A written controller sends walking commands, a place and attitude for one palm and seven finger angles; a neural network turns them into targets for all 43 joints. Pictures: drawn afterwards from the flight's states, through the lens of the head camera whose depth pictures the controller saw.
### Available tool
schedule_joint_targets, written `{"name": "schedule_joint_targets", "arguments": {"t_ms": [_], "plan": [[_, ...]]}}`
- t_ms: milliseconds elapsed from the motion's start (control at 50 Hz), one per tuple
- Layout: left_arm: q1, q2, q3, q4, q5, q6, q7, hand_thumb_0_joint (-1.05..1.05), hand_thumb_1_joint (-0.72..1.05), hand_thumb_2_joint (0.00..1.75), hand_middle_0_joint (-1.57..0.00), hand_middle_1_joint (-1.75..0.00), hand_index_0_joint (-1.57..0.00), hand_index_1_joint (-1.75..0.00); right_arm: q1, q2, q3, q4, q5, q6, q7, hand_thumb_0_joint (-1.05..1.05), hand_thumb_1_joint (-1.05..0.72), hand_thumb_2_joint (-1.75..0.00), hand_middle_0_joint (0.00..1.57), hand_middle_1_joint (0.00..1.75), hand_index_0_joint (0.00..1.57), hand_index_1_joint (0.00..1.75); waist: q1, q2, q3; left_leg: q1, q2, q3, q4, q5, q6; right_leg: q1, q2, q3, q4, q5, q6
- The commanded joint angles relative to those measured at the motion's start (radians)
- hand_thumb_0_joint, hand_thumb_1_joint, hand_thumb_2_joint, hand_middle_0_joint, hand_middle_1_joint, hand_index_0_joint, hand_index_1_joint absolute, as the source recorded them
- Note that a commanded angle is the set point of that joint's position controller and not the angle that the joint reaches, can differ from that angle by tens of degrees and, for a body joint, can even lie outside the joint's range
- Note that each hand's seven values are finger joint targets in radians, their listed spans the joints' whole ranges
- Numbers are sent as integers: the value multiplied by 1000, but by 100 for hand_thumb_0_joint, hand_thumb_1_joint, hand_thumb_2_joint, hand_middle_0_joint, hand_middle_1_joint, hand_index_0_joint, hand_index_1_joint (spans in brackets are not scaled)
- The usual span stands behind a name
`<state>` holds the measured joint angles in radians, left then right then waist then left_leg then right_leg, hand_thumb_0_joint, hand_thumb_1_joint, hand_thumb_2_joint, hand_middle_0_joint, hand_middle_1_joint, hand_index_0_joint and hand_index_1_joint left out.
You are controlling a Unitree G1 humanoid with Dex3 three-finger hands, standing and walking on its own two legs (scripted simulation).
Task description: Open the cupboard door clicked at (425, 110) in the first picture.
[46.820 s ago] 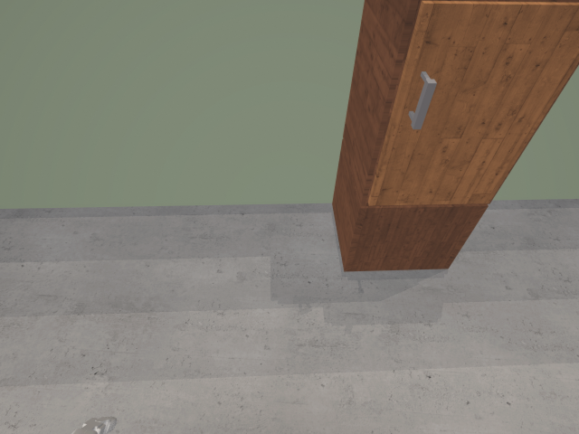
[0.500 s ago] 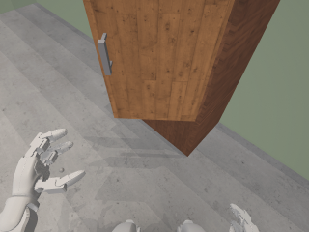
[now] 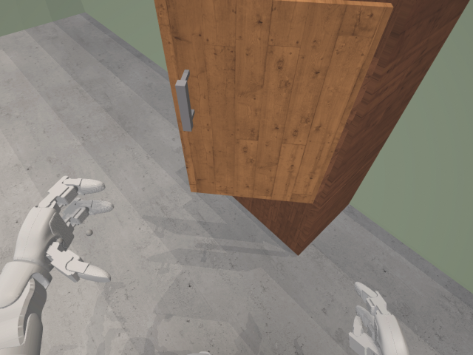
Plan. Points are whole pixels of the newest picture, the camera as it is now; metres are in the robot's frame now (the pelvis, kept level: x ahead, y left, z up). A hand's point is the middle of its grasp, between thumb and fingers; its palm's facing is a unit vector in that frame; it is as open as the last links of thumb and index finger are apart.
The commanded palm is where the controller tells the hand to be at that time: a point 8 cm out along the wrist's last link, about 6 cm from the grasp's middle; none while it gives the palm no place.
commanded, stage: raise the hand with hooked fingers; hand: left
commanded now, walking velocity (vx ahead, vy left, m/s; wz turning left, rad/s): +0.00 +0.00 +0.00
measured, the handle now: (187, 101) +0.59 +0.17 +0.08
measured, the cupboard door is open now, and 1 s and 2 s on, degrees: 41 41 41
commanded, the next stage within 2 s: move the hooked fingers beside the handle in 0.72 s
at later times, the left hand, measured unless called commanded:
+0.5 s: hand (94, 210) +0.30 +0.25 +0.10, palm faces +0.01 -1.00 -0.02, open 14.0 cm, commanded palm +0.27 +0.30 +0.10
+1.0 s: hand (100, 202) +0.31 +0.24 +0.10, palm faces +0.01 -1.00 -0.02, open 14.0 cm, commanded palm +0.29 +0.29 +0.10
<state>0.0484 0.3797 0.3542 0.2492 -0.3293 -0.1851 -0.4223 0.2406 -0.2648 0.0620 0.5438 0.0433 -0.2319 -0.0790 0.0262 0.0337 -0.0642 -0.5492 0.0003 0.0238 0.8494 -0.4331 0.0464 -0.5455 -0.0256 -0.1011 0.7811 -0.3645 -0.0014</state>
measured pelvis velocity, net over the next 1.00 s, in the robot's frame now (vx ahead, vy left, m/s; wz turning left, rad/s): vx -0.01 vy -0.02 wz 0.00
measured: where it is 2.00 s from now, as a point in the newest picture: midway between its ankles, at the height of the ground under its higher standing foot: outside the picture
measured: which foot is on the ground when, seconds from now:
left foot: down 0.00-1.00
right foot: down 0.00-1.00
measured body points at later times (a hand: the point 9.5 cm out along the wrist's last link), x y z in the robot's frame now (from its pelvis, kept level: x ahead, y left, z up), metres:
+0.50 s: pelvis +0.00 -0.02 +0.01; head +0.04 -0.02 +0.46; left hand +0.29 +0.30 +0.10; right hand +0.14 -0.28 -0.07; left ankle +0.00 +0.08 -0.70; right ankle +0.02 -0.12 -0.70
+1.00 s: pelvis -0.01 -0.02 +0.01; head +0.03 -0.02 +0.46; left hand +0.30 +0.30 +0.10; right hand +0.15 -0.27 -0.07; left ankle +0.00 +0.08 -0.70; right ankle +0.02 -0.12 -0.70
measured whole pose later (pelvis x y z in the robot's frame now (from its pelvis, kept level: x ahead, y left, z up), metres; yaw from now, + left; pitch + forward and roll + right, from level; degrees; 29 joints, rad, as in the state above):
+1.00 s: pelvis -0.01 -0.02 +0.01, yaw +0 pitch +6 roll -1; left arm -0.21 0.42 0.41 0.52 -0.32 -0.22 -0.50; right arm 0.26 -0.29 0.06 0.59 0.05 -0.20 -0.10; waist 0.01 0.02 -0.03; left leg -0.49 0.01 0.02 0.77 -0.38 0.02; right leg -0.50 -0.01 -0.10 0.73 -0.33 -0.03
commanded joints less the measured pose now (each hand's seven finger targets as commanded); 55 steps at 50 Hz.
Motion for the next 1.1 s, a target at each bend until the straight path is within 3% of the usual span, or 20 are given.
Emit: {"name": "schedule_joint_targets", "arguments": {"t_ms": [0, 80, 160, 180, 260, 320, 360, 440, 540, 620, 660, 720, 800, 820, 860, 920, 980, 1040, 1060, 1080], "plan": [[-268, 269, 138, -227, -30, -81, -34, 0, -50, 30, -30, -120, -30, -120, 4, -149, -70, -117, 0, -45, -21, 0, -90, -90, 20, 30, 20, 30, -18, 58, -282, 200, 13, -84, -160, 440, -57, 146, 48, 24, -73, 285, -32], [-308, 293, 170, -159, -43, -98, -44, 0, -50, 30, -30, -120, -30, -120, -1, -149, -62, -102, -1, -40, -23, 0, -90, -90, 20, 30, 20, 30, -18, 53, -244, 190, 10, -80, -178, 411, -56, 156, 49, 26, -90, 277, -35], [-331, 304, 172, -25, -47, -48, -86, 0, -50, 30, -30, -120, -30, -120, -3, -159, -60, -96, 6, -28, -29, 0, -90, -90, 20, 30, 20, 30, -13, 54, -201, 154, 1, -64, -191, 351, -41, 174, 42, 39, -122, 265, -37], [-346, 301, 160, -1, -46, -32, -101, 0, -50, 30, -30, -120, -30, -120, -4, -159, -61, -98, 11, -23, -31, 0, -90, -90, 20, 30, 20, 30, -23, 49, -189, 152, 2, -59, -199, 327, -38, 166, 40, 39, -132, 248, -34], [-327, 279, 134, 5, -50, -18, -125, 0, -50, 30, -30, -120, -30, -120, -1, -161, -65, -118, 10, -25, -25, 0, -90, -90, 20, 30, 20, 30, -13, 17, -202, 153, -1, -56, -200, 335, -30, 186, 40, 48, -140, 259, -35], [-307, 318, 178, -44, -47, -50, -108, 0, -50, 30, -30, -120, -30, -120, 7, -160, -73, -124, 5, -27, -14, 0, -90, -90, 20, 30, 20, 30, 1, 23, -260, 167, 0, -52, -200, 368, -30, 211, 39, 51, -132, 287, -32], [-316, 338, 202, -60, -53, -69, -90, 0, -50, 30, -30, -120, -30, -120, 6, -160, -71, -126, 0, -26, -9, 0, -90, -90, 20, 30, 20, 30, 3, 5, -241, 150, -1, -50, -198, 351, -30, 216, 43, 56, -131, 275, -35], [-339, 326, 203, -48, -47, -89, -63, 0, -50, 30, -30, -120, -30, -120, 6, -155, -72, -120, 4, -22, -12, 0, -90, -90, 20, 30, 20, 30, -10, 50, -202, 136, -3, -39, -210, 288, -27, 190, 36, 66, -148, 220, -29], [-351, 312, 166, -92, -24, -96, -61, 0, -50, 30, -30, -120, -30, -120, 6, -148, -71, -117, 6, -27, -19, 0, -90, -90, 20, 30, 20, 30, -15, 118, -229, 168, -3, -34, -211, 296, -24, 202, 32, 72, -152, 231, -30], [-332, 307, 177, -51, -42, -90, -75, 0, -50, 30, -30, -120, -30, -120, 7, -153, -72, -112, 7, -27, -24, 0, -90, -90, 20, 30, 20, 30, -22, 12, -216, 141, -1, -37, -208, 283, -20, 216, 34, 76, -159, 237, -23], [-344, 314, 182, -27, -50, -84, -83, 0, -50, 30, -30, -120, -30, -120, 3, -157, -68, -111, 6, -26, -25, 0, -90, -90, 20, 30, 20, 30, -20, 18, -186, 127, -2, -36, -206, 268, -21, 209, 33, 81, -162, 223, -26], [-348, 302, 176, 5, -52, -75, -90, 0, -50, 30, -30, -120, -30, -120, 0, -154, -68, -108, 10, -25, -27, 0, -90, -90, 20, 30, 20, 30, -20, 1, -194, 120, -2, -34, -210, 257, -22, 208, 29, 82, -165, 212, -22], [-360, 299, 161, -13, -42, -79, -92, 0, -50, 30, -30, -120, -30, -120, 0, -151, -69, -111, 9, -28, -25, 0, -90, -90, 20, 30, 20, 30, -19, 23, -208, 137, -3, -30, -204, 284, -20, 211, 28, 83, -157, 245, -22], [-430, 281, 126, -20, -36, -83, -91, 0, -50, 30, -30, -120, -30, -120, -4, -151, -64, -105, 10, -29, -27, 0, -90, -90, 20, 30, 20, 30, -36, 48, -193, 135, -4, -32, -204, 256, -22, 183, 27, 83, -160, 215, -22], [-522, 310, 136, 11, -32, -91, -82, 0, -50, 30, -30, -120, -30, -120, 4, -156, -64, -89, 8, -25, -34, 0, -90, -90, 20, 30, 20, 30, -53, 10, -167, 122, 1, -38, -198, 227, -20, 165, 30, 91, -166, 175, -22], [-565, 331, 151, 66, -19, -103, -76, 0, -50, 30, -30, -120, -30, -120, 16, -158, -65, -77, 8, -23, -39, 0, -90, -90, 20, 30, 20, 30, -49, 13, -201, 121, -2, -42, -199, 222, -22, 173, 26, 91, -161, 169, -22], [-640, 316, 115, 76, -4, -112, -72, 0, -50, 30, -30, -120, -30, -120, 17, -154, -63, -73, 7, -19, -37, 0, -90, -90, 20, 30, 20, 30, -52, 61, -244, 145, -4, -41, -198, 228, -22, 172, 25, 91, -151, 176, -25], [-658, 336, 123, 151, 13, -107, -63, 0, -50, 30, -30, -120, -30, -120, 32, -160, -63, -64, 7, -9, -36, 0, -90, -90, 20, 30, 20, 30, -50, 55, -240, 127, -2, -47, -202, 229, -25, 160, 25, 82, -145, 179, -26], [-665, 347, 134, 187, 9, -100, -64, 0, -50, 30, -30, -120, -30, -120, 37, -164, -63, -68, 5, -4, -34, 0, -90, -90, 20, 30, 20, 30, -49, 8, -232, 112, -1, -48, -195, 233, -22, 170, 29, 86, -143, 186, -27], [-681, 356, 135, 226, 16, -95, -65, 0, -50, 30, -30, -120, -30, -120, 44, -168, -63, -64, 7, 2, -33, 0, -90, -90, 20, 30, 20, 30, -53, -1, -227, 95, 1, -46, -197, 230, -23, 166, 27, 83, -140, 188, -25]]}}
